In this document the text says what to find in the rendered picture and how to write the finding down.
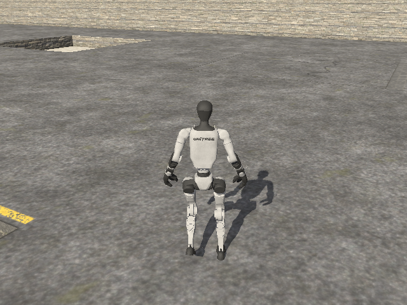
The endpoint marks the robot right forearm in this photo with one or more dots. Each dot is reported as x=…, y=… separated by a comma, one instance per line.
x=238, y=167

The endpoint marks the right robot shin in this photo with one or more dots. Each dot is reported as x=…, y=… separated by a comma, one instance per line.
x=220, y=230

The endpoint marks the left robot shin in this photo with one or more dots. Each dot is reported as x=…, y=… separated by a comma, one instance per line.
x=191, y=226

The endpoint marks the robot left forearm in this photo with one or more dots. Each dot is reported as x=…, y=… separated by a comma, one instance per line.
x=171, y=166

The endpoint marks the left robot upper arm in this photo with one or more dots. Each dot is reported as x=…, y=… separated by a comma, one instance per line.
x=180, y=142

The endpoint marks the robot right hand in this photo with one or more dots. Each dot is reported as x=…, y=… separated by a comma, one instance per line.
x=238, y=179

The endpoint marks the robot left hand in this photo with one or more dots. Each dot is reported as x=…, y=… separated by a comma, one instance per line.
x=172, y=177

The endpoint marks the robot shin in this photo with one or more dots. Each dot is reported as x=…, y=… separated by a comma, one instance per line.
x=191, y=226
x=220, y=230

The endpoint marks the right robot upper arm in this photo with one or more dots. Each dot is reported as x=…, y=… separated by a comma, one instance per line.
x=228, y=144

